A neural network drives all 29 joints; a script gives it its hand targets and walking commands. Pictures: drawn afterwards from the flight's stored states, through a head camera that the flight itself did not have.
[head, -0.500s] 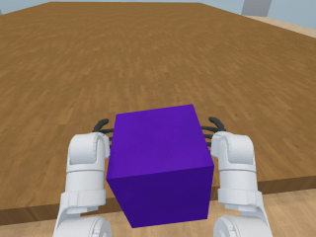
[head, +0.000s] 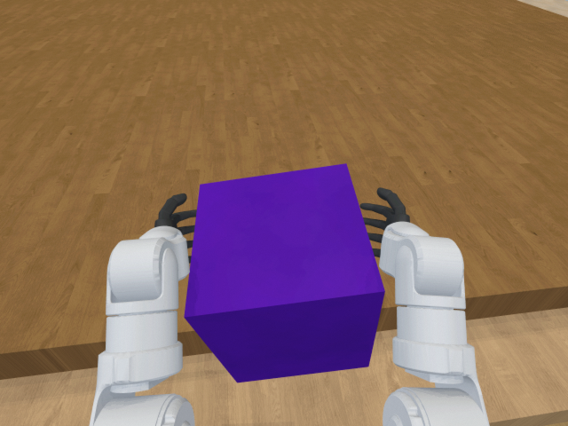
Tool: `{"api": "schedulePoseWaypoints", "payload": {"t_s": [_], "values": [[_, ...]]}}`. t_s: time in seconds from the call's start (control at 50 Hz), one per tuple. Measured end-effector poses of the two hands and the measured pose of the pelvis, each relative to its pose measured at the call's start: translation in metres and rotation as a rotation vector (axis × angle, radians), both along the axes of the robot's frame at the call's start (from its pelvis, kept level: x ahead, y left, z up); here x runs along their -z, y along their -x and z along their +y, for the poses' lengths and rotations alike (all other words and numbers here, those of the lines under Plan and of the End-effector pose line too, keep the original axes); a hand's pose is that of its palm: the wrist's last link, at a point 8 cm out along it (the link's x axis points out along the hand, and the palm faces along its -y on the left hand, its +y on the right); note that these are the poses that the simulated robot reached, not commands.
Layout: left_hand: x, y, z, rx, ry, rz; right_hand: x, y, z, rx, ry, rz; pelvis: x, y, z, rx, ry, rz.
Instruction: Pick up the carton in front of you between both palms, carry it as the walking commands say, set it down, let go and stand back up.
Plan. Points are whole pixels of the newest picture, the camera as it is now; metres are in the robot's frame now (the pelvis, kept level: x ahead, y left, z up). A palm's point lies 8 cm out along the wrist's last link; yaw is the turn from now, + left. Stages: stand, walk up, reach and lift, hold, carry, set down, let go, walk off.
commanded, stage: carry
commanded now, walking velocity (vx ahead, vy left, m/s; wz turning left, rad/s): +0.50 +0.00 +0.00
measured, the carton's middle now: (288, 280) +0.34 -0.01 +0.06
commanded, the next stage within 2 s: none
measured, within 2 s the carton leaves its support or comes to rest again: neither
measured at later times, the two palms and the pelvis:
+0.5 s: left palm (204, 141) +0.55 +0.12 +0.17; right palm (379, 143) +0.53 -0.17 +0.18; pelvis +0.18 -0.01 +0.01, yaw +2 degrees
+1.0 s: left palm out of the picture +0.84 +0.14 +0.34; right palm out of the picture +0.87 -0.15 +0.33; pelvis +0.49 -0.05 +0.16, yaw +2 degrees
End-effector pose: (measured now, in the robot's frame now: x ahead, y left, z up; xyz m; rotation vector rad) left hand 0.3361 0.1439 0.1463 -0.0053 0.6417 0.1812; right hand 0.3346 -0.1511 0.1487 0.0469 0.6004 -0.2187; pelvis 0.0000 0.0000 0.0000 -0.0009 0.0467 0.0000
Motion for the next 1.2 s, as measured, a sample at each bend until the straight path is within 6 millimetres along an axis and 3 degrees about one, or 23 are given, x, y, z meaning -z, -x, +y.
{"api": "schedulePoseWaypoints", "payload": {"t_s": [0.14, 0.26, 0.36, 0.48, 0.6, 0.66, 0.7, 0.8, 0.9, 1.0, 1.06, 1.14, 1.2], "values": [[-0.023, -0.041, -0.013, 0.000, -0.004, -0.031, -0.021, -0.041, -0.013, -0.005, 0.000, -0.031, 0.005, -0.036, -0.009, -0.001, 0.015, 0.013], [-0.016, -0.083, -0.004, -0.029, 0.027, 0.020, -0.024, -0.091, -0.004, -0.012, 0.002, 0.015, 0.006, -0.080, -0.010, -0.012, 0.014, 0.029], [-0.017, -0.132, 0.000, -0.009, 0.023, 0.033, -0.021, -0.132, 0.000, 0.010, -0.001, 0.027, -0.001, -0.116, -0.001, -0.008, 0.006, 0.027], [-0.026, -0.202, -0.019, 0.011, 0.057, 0.001, -0.028, -0.180, -0.019, 0.059, 0.039, 0.013, -0.009, -0.167, -0.009, -0.037, 0.022, 0.028], [-0.019, -0.279, -0.031, -0.029, 0.078, 0.006, -0.033, -0.267, -0.031, 0.065, 0.030, 0.010, -0.016, -0.246, -0.027, -0.028, 0.056, 0.032], [-0.019, -0.315, -0.026, -0.094, 0.077, 0.037, -0.029, -0.323, -0.025, 0.000, -0.006, 0.039, -0.030, -0.291, -0.043, -0.015, 0.073, 0.019], [-0.024, -0.330, -0.018, -0.139, 0.079, 0.048, -0.032, -0.357, -0.016, -0.059, -0.022, 0.054, -0.045, -0.310, -0.052, -0.020, 0.075, 0.009], [-0.061, -0.362, 0.000, -0.225, 0.080, 0.062, -0.065, -0.410, 0.004, -0.116, -0.051, 0.070, -0.100, -0.363, -0.062, -0.031, 0.067, -0.006], [-0.129, -0.422, 0.004, -0.234, 0.057, -0.018, -0.124, -0.470, 0.009, -0.138, -0.063, -0.012, -0.140, -0.423, -0.064, -0.049, 0.015, 0.002], [-0.199, -0.500, 0.000, -0.181, -0.009, -0.107, -0.177, -0.536, 0.004, -0.125, -0.069, -0.098, -0.160, -0.494, -0.050, -0.027, -0.027, -0.002], [-0.227, -0.554, -0.008, -0.133, -0.021, -0.110, -0.201, -0.578, -0.005, -0.092, -0.069, -0.101, -0.169, -0.541, -0.040, -0.025, -0.058, 0.010], [-0.243, -0.633, -0.022, -0.052, -0.015, -0.060, -0.219, -0.633, -0.021, -0.023, -0.047, -0.049, -0.183, -0.607, -0.022, -0.022, -0.067, 0.019], [-0.246, -0.685, -0.035, 0.005, 0.000, 0.003, -0.232, -0.661, -0.034, 0.054, -0.012, 0.016, -0.205, -0.645, -0.011, -0.013, -0.077, -0.006]]}}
